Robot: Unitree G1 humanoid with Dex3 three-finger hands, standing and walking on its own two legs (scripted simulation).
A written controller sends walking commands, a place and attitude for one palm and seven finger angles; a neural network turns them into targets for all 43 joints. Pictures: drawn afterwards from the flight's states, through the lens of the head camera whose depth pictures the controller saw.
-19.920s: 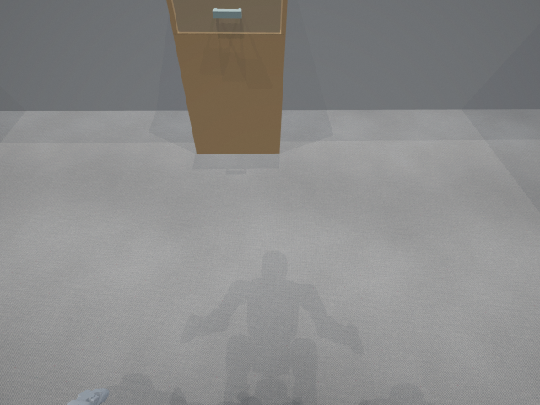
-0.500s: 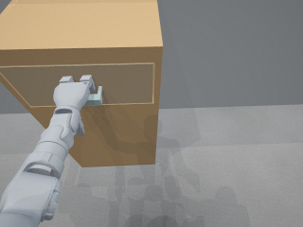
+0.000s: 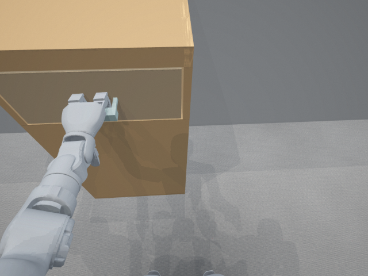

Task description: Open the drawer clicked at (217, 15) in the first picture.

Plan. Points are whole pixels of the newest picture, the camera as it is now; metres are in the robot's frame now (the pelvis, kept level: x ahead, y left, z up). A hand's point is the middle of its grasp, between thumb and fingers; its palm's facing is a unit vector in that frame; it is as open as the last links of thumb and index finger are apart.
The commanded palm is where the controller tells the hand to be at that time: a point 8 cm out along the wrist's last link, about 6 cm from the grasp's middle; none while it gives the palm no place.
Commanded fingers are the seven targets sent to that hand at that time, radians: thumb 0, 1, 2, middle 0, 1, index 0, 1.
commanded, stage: lower the fingers behind the handle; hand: left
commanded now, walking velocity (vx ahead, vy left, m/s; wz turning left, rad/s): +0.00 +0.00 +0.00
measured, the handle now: (94, 108) +0.50 +0.21 +0.03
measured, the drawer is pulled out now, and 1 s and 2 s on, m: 0.00 0.00 0.04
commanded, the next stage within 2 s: close the thumb around the handle in 0.22 s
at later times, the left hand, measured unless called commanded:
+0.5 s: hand (93, 129) +0.46 +0.21 +0.01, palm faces -0.04 -0.03 -1.00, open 13.0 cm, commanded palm +0.43 +0.22 +0.07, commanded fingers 0.00 0.06 0.54 -0.34 -1.26 -0.34 -1.26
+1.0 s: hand (92, 130) +0.45 +0.21 +0.01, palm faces -0.03 -0.02 -1.00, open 5.7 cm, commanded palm +0.43 +0.22 +0.07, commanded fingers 0.00 0.90 0.90 -0.40 -1.35 -0.40 -1.35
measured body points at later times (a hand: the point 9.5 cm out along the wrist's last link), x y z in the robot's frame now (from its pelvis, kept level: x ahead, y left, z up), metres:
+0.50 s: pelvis +0.00 +0.00 +0.00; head +0.09 +0.00 +0.44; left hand +0.45 +0.21 +0.07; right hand +0.04 -0.27 -0.13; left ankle -0.01 +0.09 -0.70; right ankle -0.02 -0.09 -0.70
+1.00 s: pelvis +0.01 +0.00 +0.00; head +0.08 +0.00 +0.45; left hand +0.45 +0.21 +0.07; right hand +0.06 -0.27 -0.13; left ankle -0.01 +0.09 -0.70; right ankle -0.02 -0.09 -0.70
